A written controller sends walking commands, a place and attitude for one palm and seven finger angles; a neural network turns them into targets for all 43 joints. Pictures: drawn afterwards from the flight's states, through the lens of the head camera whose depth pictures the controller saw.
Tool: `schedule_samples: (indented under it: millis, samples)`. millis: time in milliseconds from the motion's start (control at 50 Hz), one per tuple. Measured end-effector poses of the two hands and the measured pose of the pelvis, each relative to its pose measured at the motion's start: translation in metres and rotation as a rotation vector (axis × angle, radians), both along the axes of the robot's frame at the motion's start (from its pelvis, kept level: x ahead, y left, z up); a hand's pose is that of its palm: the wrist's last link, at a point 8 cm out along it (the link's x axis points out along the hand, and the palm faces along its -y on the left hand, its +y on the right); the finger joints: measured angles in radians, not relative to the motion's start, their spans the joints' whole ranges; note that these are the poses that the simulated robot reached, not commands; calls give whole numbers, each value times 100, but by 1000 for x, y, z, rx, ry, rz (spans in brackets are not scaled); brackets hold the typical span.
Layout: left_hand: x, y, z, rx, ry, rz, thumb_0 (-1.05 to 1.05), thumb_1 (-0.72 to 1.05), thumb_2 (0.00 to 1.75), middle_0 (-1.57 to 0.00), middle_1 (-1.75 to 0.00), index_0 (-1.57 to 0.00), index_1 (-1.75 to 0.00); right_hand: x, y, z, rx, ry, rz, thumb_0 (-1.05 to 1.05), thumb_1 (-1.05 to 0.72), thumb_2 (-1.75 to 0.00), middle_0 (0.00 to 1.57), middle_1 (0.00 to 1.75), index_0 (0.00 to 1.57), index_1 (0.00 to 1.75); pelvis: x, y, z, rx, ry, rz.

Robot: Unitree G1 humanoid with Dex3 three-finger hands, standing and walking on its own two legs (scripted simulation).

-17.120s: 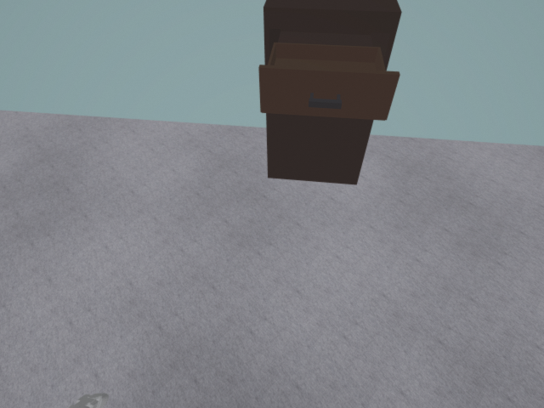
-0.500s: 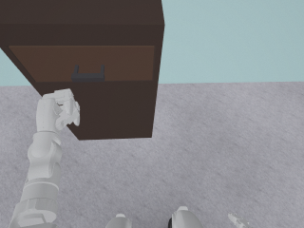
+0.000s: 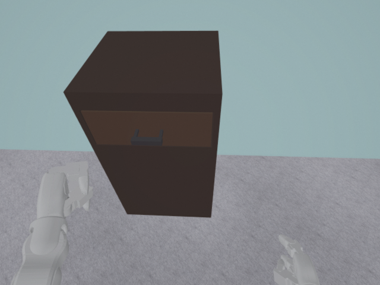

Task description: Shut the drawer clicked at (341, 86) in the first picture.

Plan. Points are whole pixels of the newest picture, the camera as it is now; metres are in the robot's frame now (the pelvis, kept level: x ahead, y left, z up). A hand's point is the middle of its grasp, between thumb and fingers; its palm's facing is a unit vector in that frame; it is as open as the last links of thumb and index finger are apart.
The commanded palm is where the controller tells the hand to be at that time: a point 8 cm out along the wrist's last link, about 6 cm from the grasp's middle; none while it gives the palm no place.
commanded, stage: draw the hand back to the body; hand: left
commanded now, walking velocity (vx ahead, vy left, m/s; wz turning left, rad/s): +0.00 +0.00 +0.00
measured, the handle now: (147, 136) +0.57 +0.20 -0.08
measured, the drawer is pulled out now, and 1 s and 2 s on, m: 0.00 0.00 0.00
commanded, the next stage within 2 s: step back with the hand held close in 0.52 s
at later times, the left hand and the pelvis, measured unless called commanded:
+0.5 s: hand (30, 215) +0.17 +0.24 +0.18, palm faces +0.44 -0.80 -0.40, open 3.3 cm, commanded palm +0.12 +0.27 +0.18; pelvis -0.01 +0.00 +0.01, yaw +0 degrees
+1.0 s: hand (24, 230) +0.16 +0.25 +0.16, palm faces +0.31 -0.80 -0.52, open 3.3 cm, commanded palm +0.10 +0.29 +0.18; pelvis -0.04 +0.01 +0.01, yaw -1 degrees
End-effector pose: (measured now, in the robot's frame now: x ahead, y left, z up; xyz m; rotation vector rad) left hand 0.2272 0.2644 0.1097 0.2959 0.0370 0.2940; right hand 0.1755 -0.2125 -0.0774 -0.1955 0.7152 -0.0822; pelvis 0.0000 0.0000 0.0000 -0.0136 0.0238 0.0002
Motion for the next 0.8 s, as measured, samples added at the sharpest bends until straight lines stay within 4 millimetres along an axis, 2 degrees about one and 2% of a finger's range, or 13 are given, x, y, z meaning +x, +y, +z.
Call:
schedule_samples:
  millis: [160,360,420,600,680,740,800]
  samples:
    - [-38,5,33,60,-64,39,2,89,89,-140,-160,-140,-160,4,2,8,1,-40,35,1,-90,-90,20,30,21,30,2,-2,7,0,-51,0]
    - [-83,11,81,201,-183,71,2,89,89,-140,-160,-141,-160,-1,-3,9,3,-75,37,1,-90,-90,20,30,20,30,0,-4,8,-3,-83,-7]
    - [-94,13,89,229,-206,84,2,89,89,-140,-160,-141,-160,-4,-4,9,6,-81,33,1,-90,-90,20,30,20,30,-2,-4,9,-3,-91,-8]
    - [-96,10,75,183,-181,96,2,89,89,-140,-160,-141,-160,-16,-7,8,-7,-78,29,1,-90,-90,20,30,20,30,-11,-6,9,0,-104,-10]
    - [-96,8,78,192,-196,77,2,89,89,-140,-160,-141,-160,-21,-9,10,-11,-80,21,1,-90,-90,20,30,20,30,-13,-7,9,-2,-106,-13]
    - [-94,14,86,243,-227,67,2,89,89,-140,-160,-141,-160,-25,-13,11,-17,-57,1,1,-90,-90,20,30,21,30,-17,-6,10,-8,-79,-13]
    - [-91,18,85,264,-210,48,2,89,89,-140,-160,-141,-160,-33,-20,10,-27,-23,-34,1,-90,-90,20,30,21,30,-21,-2,11,-7,-50,-16]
